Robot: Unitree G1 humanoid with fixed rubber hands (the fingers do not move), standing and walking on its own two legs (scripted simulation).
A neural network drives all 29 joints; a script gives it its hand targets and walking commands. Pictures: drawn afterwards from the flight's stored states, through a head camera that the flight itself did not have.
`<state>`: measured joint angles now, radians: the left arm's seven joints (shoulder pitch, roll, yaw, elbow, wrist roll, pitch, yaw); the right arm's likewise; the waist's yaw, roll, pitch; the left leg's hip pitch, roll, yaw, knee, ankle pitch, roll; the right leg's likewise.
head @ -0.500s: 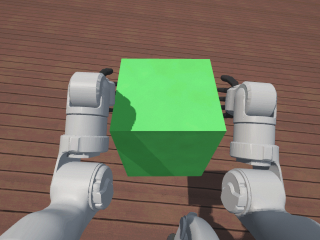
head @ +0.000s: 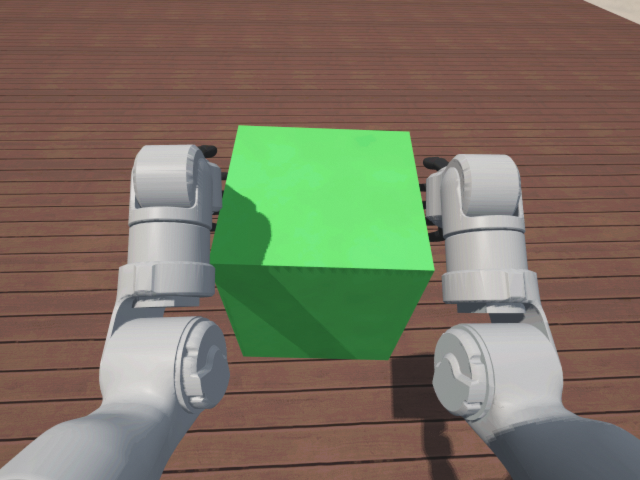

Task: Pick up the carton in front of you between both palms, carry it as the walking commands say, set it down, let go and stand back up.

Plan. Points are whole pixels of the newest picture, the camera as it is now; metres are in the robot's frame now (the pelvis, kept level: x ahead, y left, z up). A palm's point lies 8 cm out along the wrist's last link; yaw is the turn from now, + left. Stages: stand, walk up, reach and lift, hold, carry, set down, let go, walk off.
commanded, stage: carry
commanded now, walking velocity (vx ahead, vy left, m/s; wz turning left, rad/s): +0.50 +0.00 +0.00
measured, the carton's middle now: (319, 252) +0.39 -0.01 +0.11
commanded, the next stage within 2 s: none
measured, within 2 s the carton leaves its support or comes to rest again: neither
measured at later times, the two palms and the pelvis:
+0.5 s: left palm (251, 168) +0.60 +0.10 +0.11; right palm (411, 169) +0.61 -0.19 +0.09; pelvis +0.27 -0.05 +0.02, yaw +2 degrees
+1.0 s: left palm (260, 95) +0.88 +0.10 +0.12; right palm (388, 99) +0.87 -0.19 +0.11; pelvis +0.59 -0.04 +0.02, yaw -1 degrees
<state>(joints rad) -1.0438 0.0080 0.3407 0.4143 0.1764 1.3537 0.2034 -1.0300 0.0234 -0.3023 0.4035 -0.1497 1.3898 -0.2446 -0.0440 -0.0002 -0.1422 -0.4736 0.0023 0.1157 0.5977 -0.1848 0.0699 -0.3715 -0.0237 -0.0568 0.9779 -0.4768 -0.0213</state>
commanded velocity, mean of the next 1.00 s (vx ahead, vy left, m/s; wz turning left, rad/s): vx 0.50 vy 0.00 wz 0.00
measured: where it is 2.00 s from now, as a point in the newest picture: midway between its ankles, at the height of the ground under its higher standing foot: (316, 259)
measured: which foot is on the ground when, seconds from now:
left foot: down 0.00-0.32, up 0.34-0.66, down 0.68-1.00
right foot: up 0.00-0.30, down 0.32-0.68, up 0.70-1.00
